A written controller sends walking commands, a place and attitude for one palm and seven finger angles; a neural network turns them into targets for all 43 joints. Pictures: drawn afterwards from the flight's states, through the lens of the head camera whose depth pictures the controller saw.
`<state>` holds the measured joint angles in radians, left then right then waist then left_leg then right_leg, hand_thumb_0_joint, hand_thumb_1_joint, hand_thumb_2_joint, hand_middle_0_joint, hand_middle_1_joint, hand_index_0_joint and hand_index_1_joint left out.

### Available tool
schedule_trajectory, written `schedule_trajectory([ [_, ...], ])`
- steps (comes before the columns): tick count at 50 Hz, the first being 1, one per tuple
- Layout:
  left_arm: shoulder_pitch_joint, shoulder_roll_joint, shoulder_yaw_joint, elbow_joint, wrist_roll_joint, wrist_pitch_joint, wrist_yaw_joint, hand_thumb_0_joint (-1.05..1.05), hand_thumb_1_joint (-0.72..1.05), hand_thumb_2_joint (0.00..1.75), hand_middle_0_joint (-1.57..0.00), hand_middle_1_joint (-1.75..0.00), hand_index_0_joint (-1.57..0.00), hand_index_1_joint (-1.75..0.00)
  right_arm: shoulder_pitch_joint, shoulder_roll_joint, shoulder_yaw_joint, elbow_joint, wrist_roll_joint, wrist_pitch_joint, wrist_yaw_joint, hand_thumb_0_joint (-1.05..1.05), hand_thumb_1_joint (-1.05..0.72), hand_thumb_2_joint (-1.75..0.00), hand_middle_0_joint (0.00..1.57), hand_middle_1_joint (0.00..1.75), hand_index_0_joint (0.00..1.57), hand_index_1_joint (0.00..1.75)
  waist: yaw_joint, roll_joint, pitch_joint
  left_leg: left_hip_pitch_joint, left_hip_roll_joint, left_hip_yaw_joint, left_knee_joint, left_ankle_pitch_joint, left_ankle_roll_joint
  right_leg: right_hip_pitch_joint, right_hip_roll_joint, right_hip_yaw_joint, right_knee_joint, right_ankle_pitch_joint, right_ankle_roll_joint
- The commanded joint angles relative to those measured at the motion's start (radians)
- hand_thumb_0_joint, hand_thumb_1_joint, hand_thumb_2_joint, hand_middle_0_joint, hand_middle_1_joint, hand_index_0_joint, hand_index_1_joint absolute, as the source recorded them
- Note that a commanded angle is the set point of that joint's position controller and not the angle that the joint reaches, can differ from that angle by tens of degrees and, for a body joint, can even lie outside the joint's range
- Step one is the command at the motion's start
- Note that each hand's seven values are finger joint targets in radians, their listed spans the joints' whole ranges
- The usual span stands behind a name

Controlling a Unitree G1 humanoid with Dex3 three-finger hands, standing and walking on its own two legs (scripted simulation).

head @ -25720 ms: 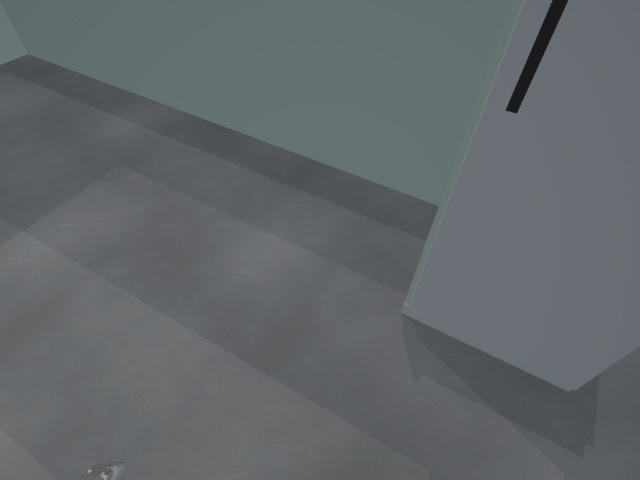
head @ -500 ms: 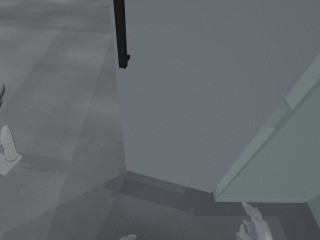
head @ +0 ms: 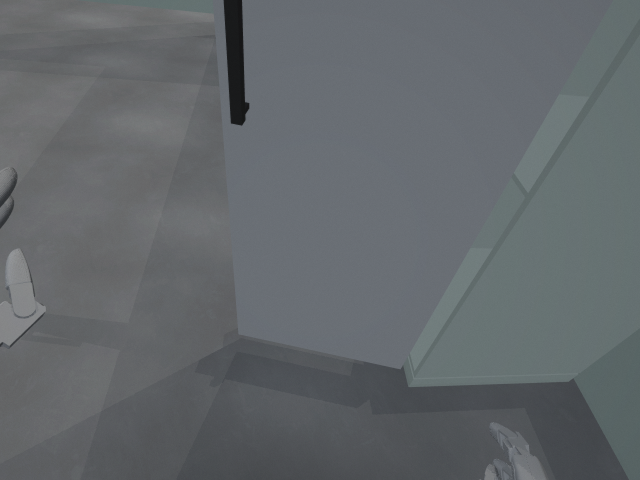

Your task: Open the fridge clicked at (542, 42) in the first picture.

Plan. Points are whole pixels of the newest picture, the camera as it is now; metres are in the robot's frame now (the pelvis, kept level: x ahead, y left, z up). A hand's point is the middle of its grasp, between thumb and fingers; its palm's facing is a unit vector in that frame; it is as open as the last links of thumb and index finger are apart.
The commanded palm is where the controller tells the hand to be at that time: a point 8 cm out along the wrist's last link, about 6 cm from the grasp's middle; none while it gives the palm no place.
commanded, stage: stop stepping back and stand still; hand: left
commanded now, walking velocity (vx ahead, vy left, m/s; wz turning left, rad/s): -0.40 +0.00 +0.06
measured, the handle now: (238, 31) +0.65 +0.20 +0.27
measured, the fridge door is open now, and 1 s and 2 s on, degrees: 75 75 75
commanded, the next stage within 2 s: let the arm hang, fingers relaxed in 1.16 s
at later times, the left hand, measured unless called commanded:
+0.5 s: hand out of the picture +0.11 +0.30 +0.16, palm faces +0.50 -0.81 -0.31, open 7.4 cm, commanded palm +0.04 +0.33 +0.18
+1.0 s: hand out of the picture +0.14 +0.29 +0.17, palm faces +0.43 -0.79 -0.44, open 7.4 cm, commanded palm +0.08 +0.32 +0.18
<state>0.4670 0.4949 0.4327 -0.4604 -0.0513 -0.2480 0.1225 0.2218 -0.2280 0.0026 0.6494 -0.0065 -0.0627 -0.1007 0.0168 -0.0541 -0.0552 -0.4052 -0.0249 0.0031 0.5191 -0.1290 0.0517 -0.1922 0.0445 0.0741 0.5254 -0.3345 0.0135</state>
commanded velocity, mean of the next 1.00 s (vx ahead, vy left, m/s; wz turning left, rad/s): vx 0.12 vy -0.04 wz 0.00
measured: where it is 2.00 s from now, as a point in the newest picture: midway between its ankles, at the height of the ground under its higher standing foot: outside the picture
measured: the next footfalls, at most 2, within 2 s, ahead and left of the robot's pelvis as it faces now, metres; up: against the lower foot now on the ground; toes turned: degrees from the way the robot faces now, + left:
right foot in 0.20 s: -0.04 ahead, -0.08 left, +0.00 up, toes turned -3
left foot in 0.40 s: -0.02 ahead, +0.14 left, +0.00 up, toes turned +3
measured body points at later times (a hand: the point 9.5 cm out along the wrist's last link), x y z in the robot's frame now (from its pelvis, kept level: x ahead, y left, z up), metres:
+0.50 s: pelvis -0.10 +0.03 +0.00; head -0.13 +0.06 +0.45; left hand +0.08 +0.35 +0.18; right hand +0.04 -0.21 -0.08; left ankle -0.08 +0.13 -0.73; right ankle -0.12 -0.08 -0.71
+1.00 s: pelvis -0.06 +0.02 +0.00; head -0.06 +0.04 +0.45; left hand +0.11 +0.33 +0.19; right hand +0.11 -0.21 -0.07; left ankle -0.06 +0.14 -0.73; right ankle -0.08 -0.07 -0.73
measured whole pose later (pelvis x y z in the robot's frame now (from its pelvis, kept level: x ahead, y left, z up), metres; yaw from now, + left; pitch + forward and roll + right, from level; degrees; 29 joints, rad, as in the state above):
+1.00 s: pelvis -0.06 +0.02 +0.00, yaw +0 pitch +0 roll +0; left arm 0.50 0.40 0.40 -0.44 -0.02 -0.23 0.15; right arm 0.22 -0.20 0.01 0.64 -0.01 -0.16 -0.07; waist 0.00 -0.02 -0.01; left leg -0.27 0.02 0.03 0.53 -0.27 0.00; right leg -0.21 0.01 -0.07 0.50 -0.30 -0.03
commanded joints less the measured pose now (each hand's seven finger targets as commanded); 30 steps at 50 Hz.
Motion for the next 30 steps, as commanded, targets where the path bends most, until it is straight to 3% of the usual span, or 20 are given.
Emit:
schedule_trajectory([
  [1, -0.052, 0.11, 0.062, -0.247, 0.0, -0.051, 0.007, 0.0, 0.9, 0.9, -0.2, -0.3, -0.2, -0.3, -0.125, -0.136, -0.06, -0.191, -0.019, -0.105, 0.008, 0.0, -0.9, -0.9, 0.2, 0.3, 0.2, 0.3, 0.028, 0.325, -0.164, 0.021, 0.33, -0.358, -0.396, -0.107, 0.057, 0.07, 0.047, 0.013, 0.308, -0.151, -0.013],
  [3, 0.046, 0.105, 0.07, -0.311, -0.005, -0.033, 0.012, 0.0, 0.9, 0.9, -0.2, -0.3, -0.2, -0.3, -0.1, -0.127, -0.066, -0.199, -0.007, -0.124, 0.025, 0.0, -0.9, -0.9, 0.2, 0.3, 0.2, 0.3, 0.029, 0.256, -0.191, 0.084, 0.252, -0.266, -0.43, -0.343, 0.027, 0.05, 0.06, -0.059, 0.211, -0.156, -0.032],
  [7, 0.134, 0.129, 0.098, -0.361, -0.015, 0.006, 0.024, 0.0, 0.9, 0.9, -0.2, -0.3, -0.2, -0.3, -0.084, -0.115, -0.056, -0.204, -0.016, -0.122, 0.027, 0.0, -0.9, -0.9, 0.2, 0.3, 0.2, 0.3, 0.009, 0.336, -0.143, 0.018, 0.124, -0.136, -0.445, -0.464, -0.131, 0.194, 0.109, -0.174, -0.107, -0.155, -0.06],
  [8, 0.152, 0.154, 0.12, -0.356, -0.013, 0.015, 0.026, 0.0, 0.9, 0.9, -0.2, -0.3, -0.2, -0.3, -0.072, -0.107, -0.054, -0.196, -0.018, -0.112, 0.026, 0.0, -0.9, -0.9, 0.2, 0.3, 0.2, 0.3, 0.003, 0.27, -0.132, 0.046, 0.068, -0.063, -0.345, -0.4, -0.148, 0.179, 0.071, -0.149, -0.216, -0.138, -0.072],
  [9, 0.159, 0.204, 0.168, -0.349, -0.01, 0.024, 0.032, 0.0, 0.9, 0.9, -0.2, -0.3, -0.2, -0.3, -0.046, -0.104, -0.057, -0.179, -0.02, -0.1, 0.024, 0.0, -0.9, -0.9, 0.2, 0.3, 0.2, 0.3, -0.009, 0.119, -0.133, 0.164, 0.004, 0.035, -0.097, -0.289, -0.123, 0.017, -0.054, -0.061, -0.312, -0.135, -0.111],
  [10, 0.118, 0.189, 0.162, -0.354, -0.027, 0.025, 0.035, 0.0, 0.9, 0.9, -0.2, -0.3, -0.2, -0.3, -0.054, -0.093, -0.052, -0.171, -0.028, -0.088, 0.019, 0.0, -0.9, -0.9, 0.2, 0.3, 0.2, 0.3, -0.015, -0.017, -0.091, 0.267, -0.002, 0.018, 0.181, -0.174, -0.091, -0.236, -0.226, 0.112, -0.404, -0.192, -0.17],
  [11, 0.026, 0.208, 0.182, -0.352, -0.033, 0.032, 0.047, 0.0, 0.9, 0.9, -0.2, -0.3, -0.2, -0.3, -0.062, -0.101, -0.045, -0.15, -0.036, -0.081, 0.014, 0.0, -0.9, -0.9, 0.2, 0.3, 0.2, 0.3, -0.019, -0.027, -0.073, 0.215, 0.021, -0.002, 0.326, -0.135, -0.084, -0.296, -0.344, 0.171, -0.406, -0.2, -0.227],
  [12, 0.009, 0.143, 0.132, -0.237, -0.029, 0.055, 0.049, 0.0, 0.9, 0.9, -0.2, -0.3, -0.2, -0.3, -0.049, -0.084, -0.051, -0.129, -0.012, -0.088, 0.008, 0.0, -0.9, -0.9, 0.2, 0.3, 0.2, 0.3, -0.025, -0.133, -0.048, 0.134, 0.021, -0.064, 0.423, -0.18, -0.086, -0.308, -0.351, 0.213, -0.388, -0.363, -0.241],
  [15, -0.176, 0.08, 0.028, -0.103, 0.012, 0.066, 0.053, 0.0, 0.9, 0.9, -0.2, -0.3, -0.2, -0.3, -0.066, -0.12, -0.048, -0.115, -0.006, -0.084, 0.002, 0.0, -0.9, -0.9, 0.2, 0.3, 0.2, 0.3, -0.049, -0.048, 0.137, 0.043, 0.082, -0.039, 0.355, -0.26, -0.05, -0.338, -0.32, 0.151, -0.329, -0.367, -0.186],
  [17, -0.229, 0.061, -0.009, -0.066, 0.036, 0.055, 0.063, 0.0, 0.9, 0.9, -0.2, -0.3, -0.2, -0.3, -0.072, -0.107, -0.032, -0.106, -0.007, -0.093, -0.007, 0.0, -0.9, -0.9, 0.2, 0.3, 0.2, 0.3, -0.045, 0.043, 0.135, 0.102, 0.074, 0.037, 0.079, -0.278, -0.026, -0.243, -0.26, 0.077, -0.224, -0.315, -0.153],
  [18, -0.221, 0.053, -0.019, -0.077, 0.038, 0.047, 0.064, 0.0, 0.9, 0.9, -0.2, -0.3, -0.2, -0.3, -0.064, -0.111, -0.03, -0.114, -0.005, -0.101, -0.011, 0.0, -0.9, -0.9, 0.2, 0.3, 0.2, 0.3, -0.041, 0.1, 0.122, 0.147, 0.068, 0.028, -0.028, -0.311, -0.011, -0.236, -0.209, 0.045, -0.15, -0.292, -0.131],
  [19, -0.206, 0.051, -0.026, -0.125, 0.033, 0.04, 0.06, 0.0, 0.9, 0.9, -0.2, -0.3, -0.2, -0.3, -0.074, -0.13, -0.036, -0.138, 0.004, -0.116, -0.015, 0.0, -0.9, -0.9, 0.2, 0.3, 0.2, 0.3, -0.036, 0.205, 0.113, 0.172, 0.124, -0.076, -0.142, -0.316, 0.017, -0.231, -0.138, -0.014, -0.024, -0.194, -0.095],
  [20, -0.2, 0.081, 0.008, -0.194, 0.034, 0.023, 0.064, 0.0, 0.9, 0.9, -0.2, -0.3, -0.2, -0.3, -0.077, -0.141, -0.034, -0.157, 0.005, -0.124, -0.011, 0.0, -0.9, -0.9, 0.2, 0.3, 0.2, 0.3, -0.029, 0.311, 0.092, 0.23, 0.243, -0.276, -0.208, -0.224, 0.068, -0.28, -0.047, -0.082, 0.142, -0.079, -0.048],
  [21, -0.163, 0.092, 0.021, -0.207, 0.023, 0.003, 0.055, 0.0, 0.9, 0.9, -0.2, -0.3, -0.2, -0.3, -0.084, -0.113, -0.025, -0.143, 0.005, -0.131, -0.001, 0.0, -0.9, -0.9, 0.2, 0.3, 0.2, 0.3, -0.03, 0.315, 0.051, 0.221, 0.315, -0.413, -0.306, -0.389, 0.081, -0.288, -0.014, -0.11, 0.219, -0.167, -0.019],
  [22, -0.162, 0.115, 0.043, -0.253, 0.025, 0.001, 0.05, 0.0, 0.9, 0.9, -0.2, -0.3, -0.2, -0.3, -0.077, -0.103, -0.02, -0.136, -0.017, -0.137, 0.001, 0.0, -0.9, -0.9, 0.2, 0.3, 0.2, 0.3, -0.045, 0.326, 0.09, 0.132, 0.347, -0.529, -0.397, -0.502, 0.1, -0.282, -0.017, -0.081, 0.336, -0.191, -0.018],
  [23, -0.141, 0.125, 0.063, -0.271, 0.03, -0.001, 0.048, 0.0, 0.9, 0.9, -0.2, -0.3, -0.2, -0.3, -0.076, -0.094, -0.021, -0.136, -0.026, -0.141, 0.009, 0.0, -0.9, -0.9, 0.2, 0.3, 0.2, 0.3, -0.039, 0.257, 0.109, 0.085, 0.361, -0.539, -0.423, -0.523, 0.112, -0.265, -0.033, -0.056, 0.383, -0.155, -0.023],
  [25, -0.052, 0.121, 0.084, -0.281, 0.031, -0.007, 0.047, 0.0, 0.9, 0.9, -0.2, -0.3, -0.2, -0.3, -0.079, -0.085, -0.021, -0.128, -0.02, -0.149, 0.022, 0.0, -0.9, -0.9, 0.2, 0.3, 0.2, 0.3, -0.017, 0.203, 0.065, 0.069, 0.317, -0.349, -0.37, -0.432, 0.099, -0.168, -0.048, -0.08, 0.262, -0.117, -0.022],
  [27, 0.022, 0.104, 0.092, -0.282, 0.03, -0.004, 0.051, 0.0, 0.9, 0.9, -0.2, -0.3, -0.2, -0.3, -0.074, -0.094, -0.025, -0.137, -0.019, -0.149, 0.026, 0.0, -0.9, -0.9, 0.2, 0.3, 0.2, 0.3, -0.016, 0.298, 0.015, 0.03, 0.249, -0.184, -0.329, -0.426, 0.046, 0.0, -0.018, -0.162, 0.074, -0.099, -0.027],
  [28, 0.04, 0.104, 0.099, -0.259, 0.032, -0.002, 0.051, 0.0, 0.9, 0.9, -0.2, -0.3, -0.2, -0.3, -0.067, -0.103, -0.03, -0.14, -0.02, -0.143, 0.025, 0.0, -0.9, -0.9, 0.2, 0.3, 0.2, 0.3, -0.018, 0.309, 0.012, -0.027, 0.22, -0.142, -0.301, -0.468, 0.026, 0.092, -0.003, -0.188, -0.001, -0.061, -0.032],
  [30, 0.063, 0.094, 0.101, -0.192, 0.031, 0.005, 0.05, 0.0, 0.9, 0.9, -0.2, -0.3, -0.2, -0.3, -0.057, -0.105, -0.036, -0.149, -0.021, -0.127, 0.022, 0.0, -0.9, -0.9, 0.2, 0.3, 0.2, 0.3, -0.024, 0.231, 0.007, -0.109, 0.167, -0.086, -0.178, -0.448, 0.005, 0.19, -0.031, -0.137, -0.093, -0.046, -0.06],
])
